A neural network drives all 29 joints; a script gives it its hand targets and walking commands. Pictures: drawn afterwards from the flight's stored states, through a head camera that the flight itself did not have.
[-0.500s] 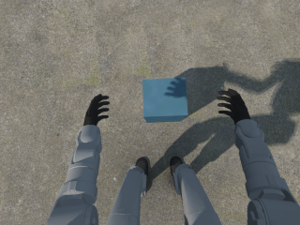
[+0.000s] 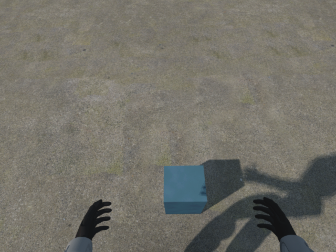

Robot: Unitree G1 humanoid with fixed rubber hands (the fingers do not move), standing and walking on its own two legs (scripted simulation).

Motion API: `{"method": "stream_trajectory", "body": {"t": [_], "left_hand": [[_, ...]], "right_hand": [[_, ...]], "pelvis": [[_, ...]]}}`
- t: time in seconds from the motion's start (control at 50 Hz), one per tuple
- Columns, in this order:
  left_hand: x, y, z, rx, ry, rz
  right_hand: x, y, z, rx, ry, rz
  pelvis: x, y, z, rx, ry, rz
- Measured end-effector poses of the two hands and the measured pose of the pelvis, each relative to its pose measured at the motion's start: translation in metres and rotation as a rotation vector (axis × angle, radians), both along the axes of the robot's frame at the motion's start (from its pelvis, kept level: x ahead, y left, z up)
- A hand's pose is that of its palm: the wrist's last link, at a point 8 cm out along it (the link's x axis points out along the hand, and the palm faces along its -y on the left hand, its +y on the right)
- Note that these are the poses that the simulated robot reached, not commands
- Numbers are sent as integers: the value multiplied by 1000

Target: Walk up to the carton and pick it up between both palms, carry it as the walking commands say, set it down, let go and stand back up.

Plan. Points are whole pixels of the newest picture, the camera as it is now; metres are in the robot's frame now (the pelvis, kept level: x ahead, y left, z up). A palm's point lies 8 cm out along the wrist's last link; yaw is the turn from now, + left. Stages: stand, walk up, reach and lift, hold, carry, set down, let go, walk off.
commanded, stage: let go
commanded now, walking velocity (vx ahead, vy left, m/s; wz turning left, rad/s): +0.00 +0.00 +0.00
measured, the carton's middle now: (183, 191) +0.42 -0.03 -0.63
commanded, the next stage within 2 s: stand in 0.50 s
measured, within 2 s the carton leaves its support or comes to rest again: neither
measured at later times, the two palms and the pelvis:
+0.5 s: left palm (85, 225) +0.18 +0.23 -0.07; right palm (281, 224) +0.18 -0.23 -0.07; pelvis +0.02 +0.00 +0.00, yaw +1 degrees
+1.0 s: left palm out of the picture +0.12 +0.25 -0.11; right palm (289, 247) +0.14 -0.25 -0.11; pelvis +0.05 +0.00 -0.01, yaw +0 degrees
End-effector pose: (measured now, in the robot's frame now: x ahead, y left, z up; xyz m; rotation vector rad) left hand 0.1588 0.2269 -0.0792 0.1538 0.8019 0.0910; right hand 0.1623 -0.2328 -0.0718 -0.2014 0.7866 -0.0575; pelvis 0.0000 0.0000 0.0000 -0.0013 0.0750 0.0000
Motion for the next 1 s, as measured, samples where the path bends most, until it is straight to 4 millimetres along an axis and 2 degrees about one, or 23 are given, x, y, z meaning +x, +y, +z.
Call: {"method": "stream_trajectory", "body": {"t": [0.08,0.14,0.32,0.46,0.56,0.66,0.76,1.0], "left_hand": [[8,3,11,-6,-40,1],[11,6,15,-5,-36,-7],[3,8,12,14,31,-11],[17,3,14,22,2,-27],[20,2,13,43,-12,-28],[1,15,0,93,-6,-4],[-21,25,-15,103,67,20],[-40,23,-34,82,172,47]], "right_hand": [[18,1,14,2,-46,20],[24,3,16,17,-37,21],[12,5,3,25,48,5],[18,4,6,7,16,0],[13,-2,6,-24,5,-19],[-8,-17,-8,-92,21,-56],[-25,-18,-22,-86,85,-72],[-27,-20,-36,-87,150,-95]], "pelvis": [[4,-2,2,-1,-54,9],[7,-2,3,-1,-86,16],[15,-1,3,-1,-134,22],[15,0,1,-1,-140,16],[16,1,0,0,-139,15],[24,1,-4,-5,-99,8],[30,1,-5,-6,-69,5],[46,2,-7,-6,-39,2]]}}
